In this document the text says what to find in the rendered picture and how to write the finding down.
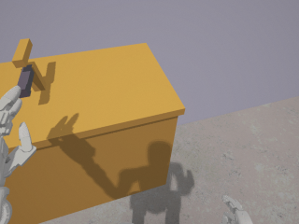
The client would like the left robot forearm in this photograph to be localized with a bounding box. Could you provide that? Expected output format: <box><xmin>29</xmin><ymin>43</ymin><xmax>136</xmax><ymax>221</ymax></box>
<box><xmin>0</xmin><ymin>187</ymin><xmax>12</xmax><ymax>224</ymax></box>

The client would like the robot left hand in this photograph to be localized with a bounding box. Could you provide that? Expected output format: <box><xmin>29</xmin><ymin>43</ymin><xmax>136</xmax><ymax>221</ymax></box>
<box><xmin>0</xmin><ymin>85</ymin><xmax>36</xmax><ymax>187</ymax></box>

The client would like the counter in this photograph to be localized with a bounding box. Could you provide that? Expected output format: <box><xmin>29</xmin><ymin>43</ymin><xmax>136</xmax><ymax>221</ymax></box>
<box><xmin>0</xmin><ymin>38</ymin><xmax>186</xmax><ymax>224</ymax></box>

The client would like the robot right hand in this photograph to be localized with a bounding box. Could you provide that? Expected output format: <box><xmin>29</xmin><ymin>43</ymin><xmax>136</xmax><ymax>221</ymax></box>
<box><xmin>220</xmin><ymin>195</ymin><xmax>253</xmax><ymax>224</ymax></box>

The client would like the tap lever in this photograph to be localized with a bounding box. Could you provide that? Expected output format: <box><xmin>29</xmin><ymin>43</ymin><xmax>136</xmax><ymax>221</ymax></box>
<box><xmin>17</xmin><ymin>64</ymin><xmax>35</xmax><ymax>98</ymax></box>

